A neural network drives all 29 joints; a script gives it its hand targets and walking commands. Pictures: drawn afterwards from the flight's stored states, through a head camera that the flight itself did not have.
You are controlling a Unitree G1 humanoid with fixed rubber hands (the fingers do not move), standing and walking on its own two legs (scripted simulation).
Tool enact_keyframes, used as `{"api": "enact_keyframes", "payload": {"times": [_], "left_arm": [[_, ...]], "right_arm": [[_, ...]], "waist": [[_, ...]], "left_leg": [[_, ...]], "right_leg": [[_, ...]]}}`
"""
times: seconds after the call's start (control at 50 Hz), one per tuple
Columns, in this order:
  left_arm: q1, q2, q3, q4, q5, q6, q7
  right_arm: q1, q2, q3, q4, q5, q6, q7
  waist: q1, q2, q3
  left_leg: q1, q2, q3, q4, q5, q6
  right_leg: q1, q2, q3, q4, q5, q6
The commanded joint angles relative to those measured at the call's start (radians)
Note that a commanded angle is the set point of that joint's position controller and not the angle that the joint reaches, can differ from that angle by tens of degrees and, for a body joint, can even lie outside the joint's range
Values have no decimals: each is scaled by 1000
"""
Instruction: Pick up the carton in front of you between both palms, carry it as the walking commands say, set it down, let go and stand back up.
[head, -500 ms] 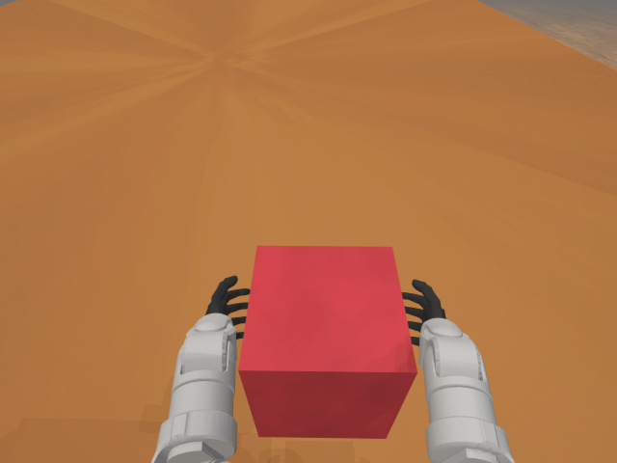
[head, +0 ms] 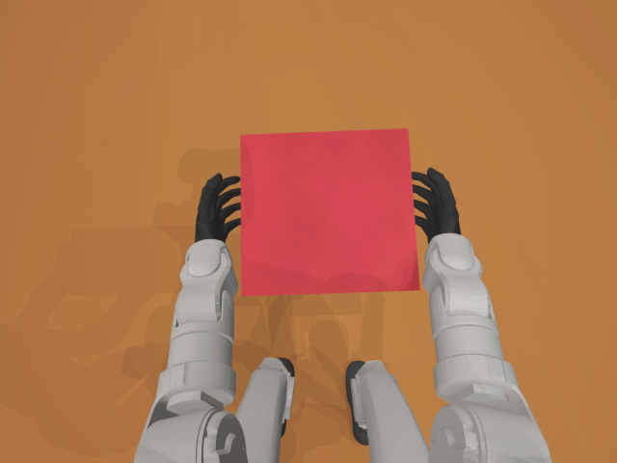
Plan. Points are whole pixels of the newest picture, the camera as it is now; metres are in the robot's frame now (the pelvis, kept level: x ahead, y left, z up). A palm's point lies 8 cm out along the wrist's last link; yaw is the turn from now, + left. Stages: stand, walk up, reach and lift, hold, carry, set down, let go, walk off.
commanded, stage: set down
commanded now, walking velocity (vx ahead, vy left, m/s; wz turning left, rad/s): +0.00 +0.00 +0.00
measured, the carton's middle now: (324, 226) +0.43 +0.01 -0.16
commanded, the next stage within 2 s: none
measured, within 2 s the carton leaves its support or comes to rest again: rests again in 1.56 s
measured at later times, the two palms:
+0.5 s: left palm (238, 228) +0.44 +0.15 -0.22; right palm (411, 217) +0.47 -0.14 -0.22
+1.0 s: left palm (254, 230) +0.48 +0.15 -0.37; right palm (392, 216) +0.52 -0.14 -0.37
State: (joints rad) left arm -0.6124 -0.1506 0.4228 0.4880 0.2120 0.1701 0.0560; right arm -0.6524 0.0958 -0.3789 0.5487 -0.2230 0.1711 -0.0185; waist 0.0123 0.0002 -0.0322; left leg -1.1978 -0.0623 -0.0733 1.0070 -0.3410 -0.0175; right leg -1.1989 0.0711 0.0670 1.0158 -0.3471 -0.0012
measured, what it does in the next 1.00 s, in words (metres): lowers itself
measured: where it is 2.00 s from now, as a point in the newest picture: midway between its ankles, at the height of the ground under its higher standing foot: (319, 415)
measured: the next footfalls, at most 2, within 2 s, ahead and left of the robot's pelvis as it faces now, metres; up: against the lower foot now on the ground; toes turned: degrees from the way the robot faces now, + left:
none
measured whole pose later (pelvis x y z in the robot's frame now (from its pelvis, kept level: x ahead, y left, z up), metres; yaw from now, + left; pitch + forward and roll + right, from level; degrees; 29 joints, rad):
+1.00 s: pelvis -0.04 -0.01 -0.24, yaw +1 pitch +46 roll +3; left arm -1.25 0.02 0.52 0.67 0.14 0.29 0.14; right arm -1.39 -0.20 -0.31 0.87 -0.16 0.29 -0.05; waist 0.03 0.00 0.12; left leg -2.14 -0.12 -0.05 1.90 -0.56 -0.07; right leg -2.16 0.14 0.06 1.93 -0.56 0.02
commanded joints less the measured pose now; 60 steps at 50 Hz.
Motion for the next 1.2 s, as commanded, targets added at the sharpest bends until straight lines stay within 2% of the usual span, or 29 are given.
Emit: {"api": "enact_keyframes", "payload": {"times": [0.0, 0.06, 0.14, 0.24, 0.48, 0.84, 1.18], "left_arm": [[-584, -881, -591, 51, -69, 16, -224], [-643, -889, -529, 100, -47, 65, -243], [-714, -883, -460, 147, -31, 101, -254], [-806, -868, -432, 166, -39, 101, -245], [-1016, -827, -487, 129, -133, 100, -192], [-1269, -687, -405, 158, -163, 97, -170], [-1488, -542, -439, 170, -288, 67, -156]], "right_arm": [[-552, 893, 562, 42, 72, 11, 215], [-609, 898, 506, 96, 53, 60, 239], [-681, 889, 442, 156, 39, 95, 257], [-767, 862, 414, 192, 45, 93, 256], [-959, 801, 466, 187, 126, 93, 215], [-1188, 659, 425, 283, 159, 95, 197], [-1400, 509, 501, 320, 272, 67, 186]], "waist": [[2, -15, -923], [2, -16, -858], [7, -19, -851], [8, -21, -921], [9, -29, -1142], [30, -57, -1077], [43, -83, -1040]], "left_leg": [[317, -83, 48, 29, 300, -19], [214, -86, 61, 66, 180, -15], [119, -89, 72, 131, 135, -14], [28, -97, 82, 232, 156, -21], [-115, -114, 115, 462, 180, -42], [-319, -102, 154, 716, 132, -43], [-422, -81, 172, 958, 169, -41]], "right_leg": [[398, 67, -14, 14, 326, 23], [283, 71, -30, 48, 196, 19], [171, 75, -44, 111, 147, 15], [70, 82, -57, 213, 163, 17], [-61, 99, -87, 443, 196, 35], [-262, 90, -101, 685, 141, 30], [-231, 54, -84, 932, 230, 14]]}}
